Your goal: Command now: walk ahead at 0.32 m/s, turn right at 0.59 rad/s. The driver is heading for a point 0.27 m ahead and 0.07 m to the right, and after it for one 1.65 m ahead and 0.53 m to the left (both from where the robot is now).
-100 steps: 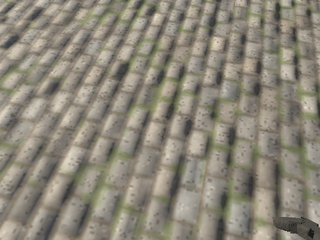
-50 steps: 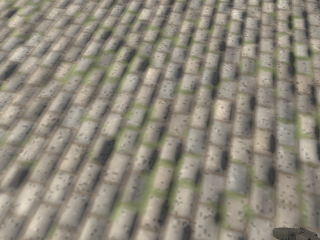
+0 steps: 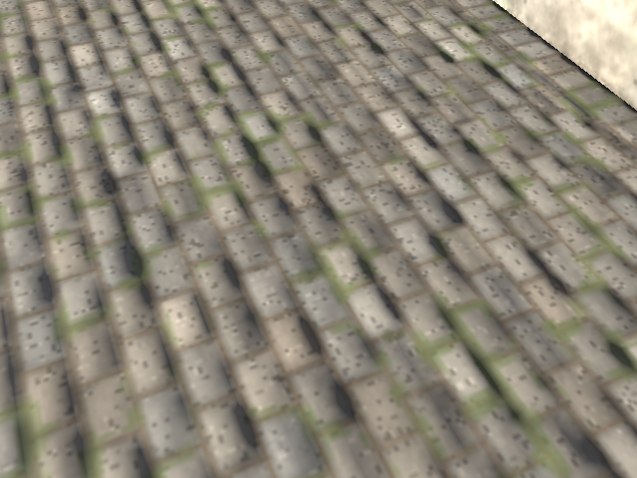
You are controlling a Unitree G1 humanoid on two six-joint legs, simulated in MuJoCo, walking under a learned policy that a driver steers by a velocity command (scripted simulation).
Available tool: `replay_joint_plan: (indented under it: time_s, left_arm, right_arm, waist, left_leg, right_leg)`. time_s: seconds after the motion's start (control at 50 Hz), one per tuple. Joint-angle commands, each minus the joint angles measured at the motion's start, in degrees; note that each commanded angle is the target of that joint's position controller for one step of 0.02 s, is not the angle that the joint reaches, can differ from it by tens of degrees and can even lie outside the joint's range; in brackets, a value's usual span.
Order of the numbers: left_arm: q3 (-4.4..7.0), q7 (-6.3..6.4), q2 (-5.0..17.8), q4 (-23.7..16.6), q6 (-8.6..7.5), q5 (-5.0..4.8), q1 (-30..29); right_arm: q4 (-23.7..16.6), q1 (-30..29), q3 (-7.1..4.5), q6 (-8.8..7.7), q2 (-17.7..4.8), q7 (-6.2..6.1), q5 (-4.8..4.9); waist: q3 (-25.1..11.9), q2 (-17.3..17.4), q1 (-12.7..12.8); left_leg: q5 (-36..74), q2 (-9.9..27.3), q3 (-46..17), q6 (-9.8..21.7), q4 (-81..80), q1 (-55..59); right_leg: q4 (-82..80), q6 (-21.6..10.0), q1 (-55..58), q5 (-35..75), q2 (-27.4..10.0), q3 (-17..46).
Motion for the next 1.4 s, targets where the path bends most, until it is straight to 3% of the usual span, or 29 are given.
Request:
replay_joint_plan:
  time_s: [0.02, 0.06, 0.14, 0.24, 0.3, 0.34, 0.38, 0.4, 0.42, 0.44, 0.46, 0.5, 0.54, 0.62, 0.76, 0.84, 0.88, 0.9, 0.92, 0.94, 0.96, 0.98, 1.02, 1.08, 1.16, 1.28, 1.36, 1.38, 1.4]
  left_arm:
    - [2.39, -0.73, 9.0, -5.7, -2.18, 0.24, -2.7]
    - [2.13, -1.32, 7.0, -4.5, -2.23, 0.62, -1.6]
    - [1.07, -2.09, 3.5, -5.8, -2.86, -0.10, -4.5]
    - [-0.84, -3.45, 0.2, -8.8, -4.09, 0.19, -11.0]
    - [-1.00, -4.39, 0.8, -9.4, -5.04, -0.11, -13.3]
    - [-0.20, -4.56, 2.9, -9.0, -5.53, -0.50, -10.6]
    - [2.35, -3.68, 7.5, -4.7, -5.69, -0.32, 3.6]
    - [3.55, -2.64, 11.1, -2.8, -5.27, 0.72, 14.4]
    - [3.94, -2.12, 16.3, -2.4, -4.98, 1.69, 16.7]
    - [2.69, -2.27, 11.2, -2.2, -5.33, 2.19, 16.8]
    - [1.55, -2.37, 8.3, -1.4, -5.67, 1.55, 13.2]
    - [0.27, -2.66, 3.8, -0.9, -6.23, 1.10, 6.1]
    - [0.07, -2.71, 2.0, -0.2, -7.33, 1.69, 2.5]
    - [0.83, -2.04, 3.2, 2.3, -8.56, 2.04, 2.1]
    - [2.09, -0.94, 7.4, 5.5, -7.56, 0.85, 5.9]
    - [2.86, -0.71, 10.2, 6.5, -5.71, -0.12, 6.8]
    - [2.99, -0.50, 11.5, 6.2, -4.59, -0.63, 5.8]
    - [2.35, -0.27, 10.4, 5.8, -4.72, -0.40, 6.2]
    - [-0.05, -0.68, 2.5, 3.2, -5.63, 2.32, 11.3]
    - [-1.14, -1.36, 2.3, 1.8, -8.05, 1.23, 10.0]
    - [0.14, -1.93, 7.3, 0.2, -9.40, -1.25, 1.9]
    - [-0.20, -1.87, 6.7, -0.7, -10.09, -1.50, -0.3]
    - [0.29, -1.06, 6.9, 0.6, -9.75, 1.02, 0.8]
    - [0.24, -1.20, 5.6, 0.8, -7.74, 1.93, 2.3]
    - [-0.87, -1.23, 3.1, -1.3, -7.15, 2.10, -5.5]
    - [-0.88, -2.91, 4.4, -3.4, -8.48, 0.69, -13.9]
    - [0.69, -3.20, 7.0, -1.8, -9.55, 0.49, -6.9]
    - [1.58, -2.82, 8.7, -0.8, -9.89, 1.18, -1.0]
    - [2.31, -2.30, 11.9, 0.0, -9.84, 1.89, 7.5]
  right_arm:
    - [-4.0, -1.9, -1.94, -1.75, -8.5, -0.85, 0.16]
    - [-4.0, -0.4, -1.32, -1.82, -7.0, -1.42, 0.81]
    - [-2.8, 5.9, -1.05, -2.46, -6.7, -1.33, 0.00]
    - [-1.1, 9.9, -0.98, -1.95, -8.5, -0.38, 1.27]
    - [-0.4, 11.5, -1.39, -1.41, -10.7, 0.25, 2.54]
    - [0.4, 11.7, -1.72, -1.03, -12.0, 0.47, 3.04]
    - [0.7, 10.6, -1.14, -1.07, -10.7, 0.40, 3.19]
    - [-0.8, 10.1, 0.32, -1.56, -6.8, 0.58, 1.76]
    - [-3.0, 14.9, 2.41, -2.69, 0.7, 0.72, 1.19]
    - [-2.2, 12.2, 0.62, -3.51, -5.6, 0.69, 3.32]
    - [-3.8, 8.5, -0.26, -3.55, -7.7, 0.74, 4.23]
    - [-3.8, 5.8, -0.42, -2.78, -6.5, 0.42, 2.73]
    - [-3.0, 8.0, -0.33, -1.08, -4.0, 0.58, 2.78]
    - [-4.9, 4.9, -0.04, 0.59, -1.8, 0.66, 2.40]
    - [-10.5, -8.3, 1.17, 0.11, -1.2, 3.42, 2.02]
    - [-13.4, -9.4, 0.16, 0.34, -3.7, 4.31, 2.02]
    - [-11.6, 1.3, -2.08, 0.76, -7.4, 3.91, 2.36]
    - [-9.3, 10.7, -4.16, 1.24, -11.3, 2.94, 2.44]
    - [-8.7, 12.7, -5.55, 1.49, -18.2, 1.84, 2.70]
    - [-11.4, 12.8, -4.60, 0.40, -17.3, 2.36, 2.28]
    - [-11.0, 12.0, -3.39, -0.39, -12.9, 2.77, 1.73]
    - [-10.8, 9.4, -2.95, -0.98, -11.3, 2.71, 1.83]
    - [-12.4, 2.3, -1.70, -1.20, -7.5, 2.24, 1.42]
    - [-13.3, 1.0, -1.62, -1.43, -7.4, 1.46, 1.14]
    - [-12.2, 4.2, -2.07, -1.18, -9.0, 0.07, 1.71]
    - [-10.5, 8.8, -2.25, -0.16, -9.1, -0.47, 2.35]
    - [-11.0, 7.4, -2.10, 0.53, -8.0, -0.69, 2.14]
    - [-11.5, 7.4, -1.23, 0.43, -5.5, -0.53, 1.87]
    - [-12.5, 8.8, 0.13, 0.33, -1.9, -0.43, 0.76]
  waist:
    - [5.8, 12.3, 0.6]
    - [5.5, 10.5, -0.2]
    - [5.6, 8.7, -3.0]
    - [8.0, 8.8, -4.7]
    - [9.2, 9.3, -4.9]
    - [8.2, 10.7, -2.2]
    - [-0.9, 8.7, 6.3]
    - [-10.9, 3.6, 11.0]
    - [-19.6, -14.2, 7.3]
    - [-19.0, -10.0, 9.4]
    - [-9.9, -9.7, 8.0]
    - [-1.8, -6.7, 4.4]
    - [0.7, -6.7, 1.2]
    - [4.5, -2.3, -0.2]
    - [8.7, 0.3, 3.7]
    - [5.9, -1.6, 2.4]
    - [-1.2, -2.7, -4.1]
    - [-6.1, -0.9, -8.7]
    - [-10.7, 14.9, -3.8]
    - [-21.6, 13.4, -3.9]
    - [-15.8, 6.6, -6.6]
    - [-8.7, 5.0, -4.8]
    - [-2.6, 2.4, 0.3]
    - [-1.5, 3.7, 2.4]
    - [1.3, 4.6, -0.1]
    - [2.2, 7.0, -3.4]
    - [0.6, 9.7, 1.2]
    - [-3.8, 8.5, 4.1]
    - [-12.2, 0.3, 6.7]
  left_leg:
    - [-20.9, 19.7, -25.6, 8.7, -20.6, 12.4]
    - [-11.6, 16.7, -16.6, 6.4, -21.0, 13.1]
    - [0.2, 15.0, -5.6, 6.7, -21.8, 14.6]
    - [7.4, 14.6, -1.1, 8.7, -22.9, 12.4]
    - [10.8, 15.8, -1.8, 9.2, -21.7, 10.9]
    - [17.6, 17.4, -3.3, 8.6, -18.3, 12.2]
    - [34.9, 13.5, 1.1, 5.6, -1.9, 8.7]
    - [21.6, 10.7, 3.0, 2.9, 15.7, -3.6]
    - [-15.4, 1.0, 2.0, -0.5, 35.5, -22.6]
    - [-16.3, 2.1, -5.8, -0.4, 43.7, -26.3]
    - [-11.8, 4.8, -4.7, 0.3, 45.4, -30.2]
    - [-2.8, 8.2, -3.5, 0.5, 40.9, -27.2]
    - [1.8, 9.2, -3.8, 0.2, 38.9, -21.8]
    - [7.8, 8.8, -4.9, -1.1, 32.7, -25.1]
    - [19.1, 7.2, 1.0, 1.2, 11.1, -23.9]
    - [10.1, 2.7, 6.3, 4.7, 7.7, -19.3]
    - [6.7, -2.6, 9.4, 7.8, 6.2, -3.9]
    - [9.1, -3.4, 6.4, 10.0, 3.7, 12.3]
    - [7.0, 11.4, -20.6, 18.2, 1.8, 32.4]
    - [-4.9, 19.9, -48.3, 26.1, -10.1, 40.5]
    - [-4.4, 18.7, -42.4, 21.6, -13.8, 37.2]
    - [-0.9, 16.5, -34.7, 19.4, -13.6, 29.2]
    - [10.8, 12.0, -23.5, 16.6, -14.1, 13.4]
    - [18.9, 9.6, -18.0, 16.8, -16.6, 4.9]
    - [17.6, 6.3, -13.0, 14.4, -16.9, 1.1]
    - [8.3, 7.1, -17.4, 11.7, -12.4, 3.6]
    - [10.4, 7.4, -22.3, 9.3, -4.1, 6.7]
    - [11.8, 4.4, -19.9, 7.3, 4.0, 4.4]
    - [0.7, 0.0, -14.1, 4.9, 21.0, -3.1]
  right_leg:
    - [15.6, 1.0, -23.8, 2.3, -5.5, 1.8]
    - [19.4, 2.5, -22.9, 7.8, -6.9, -0.4]
    - [19.2, 4.0, -23.3, 14.9, -8.7, -3.0]
    - [1.0, 4.0, -15.2, 18.2, -9.9, -7.9]
    - [-7.6, 2.8, -6.8, 14.5, -8.5, -10.8]
    - [-12.4, 1.1, -0.5, 12.2, -7.1, -10.6]
    - [-17.3, -2.1, 21.0, 15.7, -5.2, -11.1]
    - [-14.4, -5.2, 40.2, 14.9, -15.4, -1.0]
    - [-20.5, -13.1, 53.5, 6.9, -31.3, 25.4]
    - [-25.8, -13.7, 47.7, 1.4, -31.3, 30.4]
    - [-26.5, -11.4, 41.4, 2.7, -29.2, 20.6]
    - [-30.2, -8.7, 28.6, 8.1, -23.9, 8.5]
    - [-34.1, -8.0, 21.8, 14.2, -22.0, 1.5]
    - [-36.9, -8.5, 19.8, 24.1, -22.2, -7.2]
    - [-37.5, -6.4, 24.9, 26.5, -22.7, -17.3]
    - [-27.9, -4.4, 32.5, 49.5, -23.6, -20.3]
    - [-10.9, -2.5, 31.0, 63.8, -21.8, -22.1]
    - [3.7, -0.2, 21.8, 56.2, -19.5, -22.7]
    - [26.2, 3.9, -2.5, 7.5, -11.2, -21.3]
    - [37.4, 4.4, -13.4, -13.0, -3.6, -6.3]
    - [38.0, 3.0, -19.0, -8.0, -6.9, -2.3]
    - [33.7, 1.9, -19.7, -3.0, -9.2, -2.9]
    - [24.8, 2.2, -11.9, 3.2, -13.2, -2.8]
    - [18.8, 4.2, -6.8, 6.5, -13.6, -4.0]
    - [2.8, 6.7, -7.0, 19.4, -11.3, -5.0]
    - [-13.6, 6.0, -1.2, 26.7, -7.3, -4.0]
    - [-18.2, 2.3, 8.0, 19.3, -6.6, -4.6]
    - [-18.5, 0.1, 18.1, 18.7, -9.4, -2.9]
    - [-18.1, -3.3, 33.0, 14.4, -19.9, 7.9]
